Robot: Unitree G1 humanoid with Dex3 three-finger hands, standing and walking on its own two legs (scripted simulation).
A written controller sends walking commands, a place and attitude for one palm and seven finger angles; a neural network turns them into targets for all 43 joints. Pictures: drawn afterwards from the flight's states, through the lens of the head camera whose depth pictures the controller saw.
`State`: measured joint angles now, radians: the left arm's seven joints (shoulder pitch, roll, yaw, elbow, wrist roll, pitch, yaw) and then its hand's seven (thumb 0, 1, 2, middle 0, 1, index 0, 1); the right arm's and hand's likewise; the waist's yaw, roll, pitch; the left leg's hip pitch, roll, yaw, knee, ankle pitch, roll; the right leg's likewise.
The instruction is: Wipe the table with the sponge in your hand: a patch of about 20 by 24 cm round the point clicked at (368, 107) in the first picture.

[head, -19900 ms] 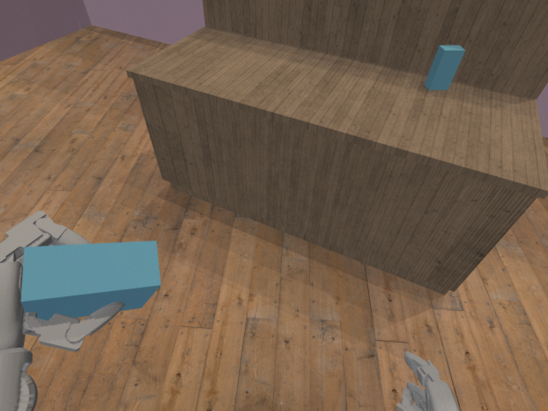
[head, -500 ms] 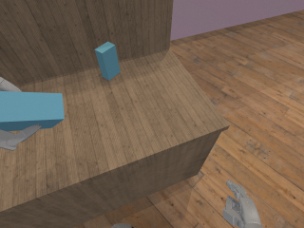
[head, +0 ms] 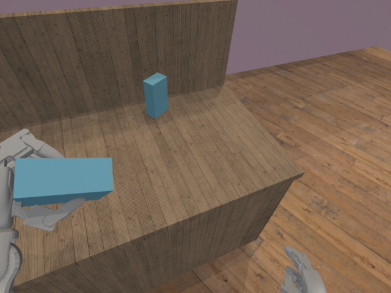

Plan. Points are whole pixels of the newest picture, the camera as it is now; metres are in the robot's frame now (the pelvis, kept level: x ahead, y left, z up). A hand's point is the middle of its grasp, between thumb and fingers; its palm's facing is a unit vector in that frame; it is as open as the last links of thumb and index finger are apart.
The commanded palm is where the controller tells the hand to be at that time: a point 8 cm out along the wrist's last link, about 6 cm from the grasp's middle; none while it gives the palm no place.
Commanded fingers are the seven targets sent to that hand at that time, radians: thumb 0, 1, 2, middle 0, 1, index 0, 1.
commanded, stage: come to a stop and stand still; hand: left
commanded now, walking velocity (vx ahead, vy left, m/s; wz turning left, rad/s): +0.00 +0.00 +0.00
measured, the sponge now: (78, 182) +0.24 +0.22 +0.16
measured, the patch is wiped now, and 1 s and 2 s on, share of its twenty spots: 0.00 0.00 0.00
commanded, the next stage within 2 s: look again from close up in 1.32 s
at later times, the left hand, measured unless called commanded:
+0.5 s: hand (38, 172) +0.24 +0.28 +0.16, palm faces +0.37 -0.83 -0.42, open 9.4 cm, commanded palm +0.18 +0.31 +0.18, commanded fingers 0.00 0.10 1.30 -1.20 -1.60 -1.20 -1.60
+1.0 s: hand (78, 170) +0.25 +0.23 +0.16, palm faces +0.35 -0.84 -0.41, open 9.4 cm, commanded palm +0.20 +0.26 +0.18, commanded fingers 0.00 0.10 1.30 -1.20 -1.60 -1.20 -1.60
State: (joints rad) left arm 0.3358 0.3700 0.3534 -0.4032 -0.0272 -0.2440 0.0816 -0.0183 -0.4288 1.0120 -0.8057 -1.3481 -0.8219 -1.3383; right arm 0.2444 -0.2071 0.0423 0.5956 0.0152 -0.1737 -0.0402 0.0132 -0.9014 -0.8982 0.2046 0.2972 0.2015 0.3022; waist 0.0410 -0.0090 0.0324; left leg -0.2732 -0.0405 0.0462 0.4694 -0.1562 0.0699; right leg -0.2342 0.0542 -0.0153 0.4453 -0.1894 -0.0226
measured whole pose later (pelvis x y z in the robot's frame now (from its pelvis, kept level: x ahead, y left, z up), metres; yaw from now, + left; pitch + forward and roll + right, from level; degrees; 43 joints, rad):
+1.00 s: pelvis +0.04 -0.02 +0.01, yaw +1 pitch +0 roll -1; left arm 0.43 0.37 0.34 -0.41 -0.05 -0.20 0.06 -0.02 -0.43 1.02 -0.80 -1.36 -0.82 -1.35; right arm 0.21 -0.21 0.03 0.57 0.02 -0.12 -0.05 0.01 -0.90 -0.90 0.21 0.30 0.20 0.30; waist 0.02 0.01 0.01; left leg -0.26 -0.03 0.02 0.43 -0.18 0.05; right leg -0.19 0.07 -0.04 0.37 -0.18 -0.05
